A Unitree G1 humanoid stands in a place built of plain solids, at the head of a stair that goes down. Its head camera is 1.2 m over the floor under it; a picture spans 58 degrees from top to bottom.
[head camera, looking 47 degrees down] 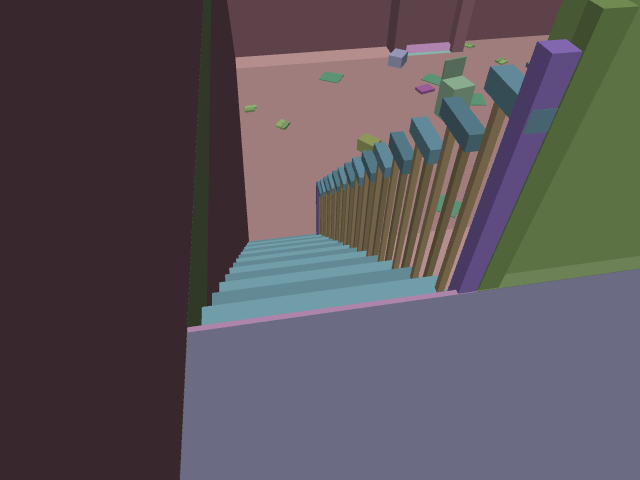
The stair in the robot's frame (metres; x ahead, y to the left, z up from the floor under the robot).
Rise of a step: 0.21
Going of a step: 0.22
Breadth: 0.97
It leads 9 degrees to the left of straight ahead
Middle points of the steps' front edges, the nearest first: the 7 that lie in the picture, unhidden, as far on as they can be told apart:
0.82 -0.05 0.00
1.04 -0.02 -0.21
1.26 0.02 -0.42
1.48 0.06 -0.63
1.70 0.09 -0.83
1.92 0.13 -1.04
2.14 0.16 -1.25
